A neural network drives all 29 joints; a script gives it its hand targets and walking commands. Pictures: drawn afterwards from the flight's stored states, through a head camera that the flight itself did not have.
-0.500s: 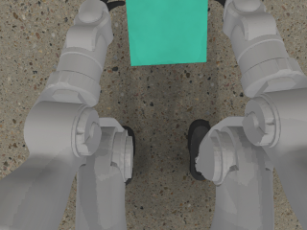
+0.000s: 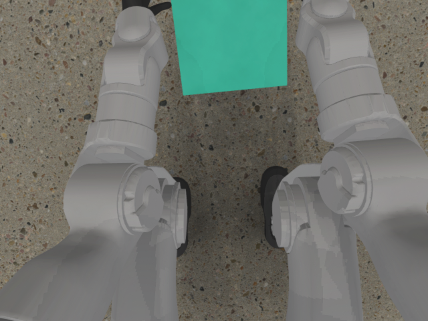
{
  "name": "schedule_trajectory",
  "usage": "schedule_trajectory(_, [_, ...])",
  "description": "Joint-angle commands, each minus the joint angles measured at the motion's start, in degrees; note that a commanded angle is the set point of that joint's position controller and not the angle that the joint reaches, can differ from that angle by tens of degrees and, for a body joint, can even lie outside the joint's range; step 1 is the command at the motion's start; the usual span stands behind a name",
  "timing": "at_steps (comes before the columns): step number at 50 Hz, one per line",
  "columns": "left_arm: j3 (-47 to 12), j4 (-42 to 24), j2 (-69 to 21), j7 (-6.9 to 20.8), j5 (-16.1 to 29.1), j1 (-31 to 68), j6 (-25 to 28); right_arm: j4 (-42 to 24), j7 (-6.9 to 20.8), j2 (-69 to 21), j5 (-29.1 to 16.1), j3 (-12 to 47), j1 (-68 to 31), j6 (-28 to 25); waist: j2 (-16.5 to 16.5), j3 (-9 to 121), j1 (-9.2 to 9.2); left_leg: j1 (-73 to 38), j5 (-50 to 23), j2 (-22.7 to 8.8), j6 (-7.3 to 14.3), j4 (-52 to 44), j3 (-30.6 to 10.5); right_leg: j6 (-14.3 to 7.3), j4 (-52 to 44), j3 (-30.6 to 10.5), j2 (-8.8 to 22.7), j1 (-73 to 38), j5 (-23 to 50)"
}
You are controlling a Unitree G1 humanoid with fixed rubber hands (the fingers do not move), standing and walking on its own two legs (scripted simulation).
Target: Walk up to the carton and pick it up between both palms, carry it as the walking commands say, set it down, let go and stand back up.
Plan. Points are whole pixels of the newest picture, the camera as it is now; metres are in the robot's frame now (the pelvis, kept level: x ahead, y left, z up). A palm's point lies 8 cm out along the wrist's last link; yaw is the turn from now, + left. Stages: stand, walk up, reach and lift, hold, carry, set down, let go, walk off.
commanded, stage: reach and lift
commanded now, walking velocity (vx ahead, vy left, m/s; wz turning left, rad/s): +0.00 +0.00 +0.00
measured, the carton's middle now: (226, 25) +0.54 -0.02 -0.23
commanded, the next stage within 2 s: none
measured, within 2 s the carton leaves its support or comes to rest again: neither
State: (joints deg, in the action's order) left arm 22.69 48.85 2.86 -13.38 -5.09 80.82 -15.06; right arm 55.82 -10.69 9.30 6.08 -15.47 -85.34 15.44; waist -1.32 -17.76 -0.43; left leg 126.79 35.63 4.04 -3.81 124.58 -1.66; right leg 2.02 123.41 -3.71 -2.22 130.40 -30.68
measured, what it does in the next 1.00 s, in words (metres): rises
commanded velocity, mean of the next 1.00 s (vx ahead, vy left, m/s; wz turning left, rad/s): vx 0.00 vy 0.00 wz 0.00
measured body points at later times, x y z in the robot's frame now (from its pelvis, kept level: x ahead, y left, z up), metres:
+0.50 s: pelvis +0.00 +0.01 +0.04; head +0.34 -0.02 +0.33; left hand +0.54 +0.10 -0.09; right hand +0.55 -0.13 -0.09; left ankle +0.10 +0.13 -0.34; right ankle +0.12 -0.13 -0.34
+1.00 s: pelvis +0.00 +0.00 +0.08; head +0.30 -0.02 +0.40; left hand +0.52 +0.10 -0.02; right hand +0.53 -0.13 -0.02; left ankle +0.10 +0.13 -0.34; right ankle +0.12 -0.13 -0.34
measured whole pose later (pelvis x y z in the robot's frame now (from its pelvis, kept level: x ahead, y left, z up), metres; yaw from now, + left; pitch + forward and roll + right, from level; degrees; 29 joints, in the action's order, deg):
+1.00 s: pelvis +0.00 +0.00 +0.08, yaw -1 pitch +41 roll +2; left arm 27.8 39.0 -6.8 -17.9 -12.5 67.1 -18.8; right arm 45.0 -12.1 -1.3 16.3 -22.8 -72.0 19.7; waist -0.6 -1.4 0.2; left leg 118.1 32.3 4.6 -3.5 109.0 -2.2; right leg 2.8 107.8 -4.7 -2.8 121.3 -27.6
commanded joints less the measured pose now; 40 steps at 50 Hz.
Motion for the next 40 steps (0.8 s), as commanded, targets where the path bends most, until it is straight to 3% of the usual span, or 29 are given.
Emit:
schedule_trajectory(1, [-23.61,-6.62,-54.89,21.04,6.14,40.88,1.69,-5.65,19.48,-61.34,-5.85,19.49,-33.72,-2.05,4.98,77.25,1.38,-28.09,-20.02,6.64,2.71,-10.33,7.87,-1.38,-8.43,7.22,-6.49,-46.02,21.47])
schedule_trajectory(7, [-26.78,-11.53,-54.76,20.53,7.27,42.82,1.93,-7.27,18.3,-62.82,-6.04,21.21,-33.6,-1.88,5.28,83.3,2.03,-30.26,-21.63,6.77,2.14,-11.33,7.92,-1.14,-9.08,7.02,-6.82,-50.21,23.47])
schedule_trajectory(12, [-29.22,-13.63,-56.83,20.12,7.85,42.16,1.19,-8.76,17.85,-64.96,-6.18,22.1,-31.41,-1.0,4.32,87.86,1.15,-34.03,-23.36,7.13,1.71,-12.61,7.77,-0.92,-10.21,7.5,-7.04,-51.48,24.34])
schedule_trajectory(22, [-25.84,-8.55,-59.83,19.63,3.77,35.72,0.42,-7.43,17.88,-65.43,-0.8,18.41,-25.93,0.02,2.99,82.76,0.67,-31.94,-21.96,7.52,1.46,-17.34,7.47,-0.92,-14.85,7.78,-7.16,-46.0,21.31])
schedule_trajectory(30, [-27.01,-11.53,-61.18,18.74,3.68,36.9,-0.41,-7.78,18.77,-66.13,-0.51,17.55,-25.57,1.09,2.2,83.59,-0.44,-36.35,-19.14,7.83,1.39,-20.73,6.85,-1.34,-17.69,8.85,-7.26,-44.68,16.8])
schedule_trajectory(40, [-26.56,-10.75,-63.89,19.44,2.0,33.4,-1.83,-9.0,18.78,-70.45,0.04,18.41,-22.97,2.59,2.42,87.52,0.29,-37.3,-19.52,7.96,1.61,-23.42,7.52,-0.64,-20.79,8.06,-7.45,-49.88,18.5])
